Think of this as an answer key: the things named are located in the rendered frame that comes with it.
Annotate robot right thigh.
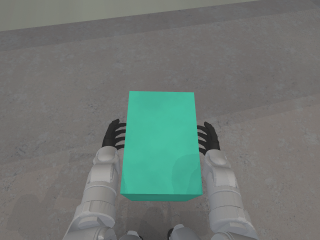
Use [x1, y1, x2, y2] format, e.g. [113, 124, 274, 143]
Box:
[169, 227, 202, 240]

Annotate robot right upper arm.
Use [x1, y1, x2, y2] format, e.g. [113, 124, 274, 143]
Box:
[211, 230, 257, 240]

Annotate left robot forearm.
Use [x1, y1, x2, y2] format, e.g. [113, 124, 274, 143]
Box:
[63, 146, 121, 239]

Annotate robot left hand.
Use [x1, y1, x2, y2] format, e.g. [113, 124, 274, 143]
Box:
[102, 119, 127, 150]

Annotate right robot forearm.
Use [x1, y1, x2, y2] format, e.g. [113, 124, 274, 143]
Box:
[202, 149, 261, 240]

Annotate robot right hand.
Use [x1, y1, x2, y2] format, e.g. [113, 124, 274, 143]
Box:
[197, 121, 220, 156]

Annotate left robot shin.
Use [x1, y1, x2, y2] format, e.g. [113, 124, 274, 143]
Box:
[127, 230, 140, 238]

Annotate carton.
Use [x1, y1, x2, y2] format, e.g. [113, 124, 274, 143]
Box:
[120, 91, 203, 202]

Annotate robot left upper arm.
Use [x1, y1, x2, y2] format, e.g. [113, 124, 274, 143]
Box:
[63, 225, 117, 240]

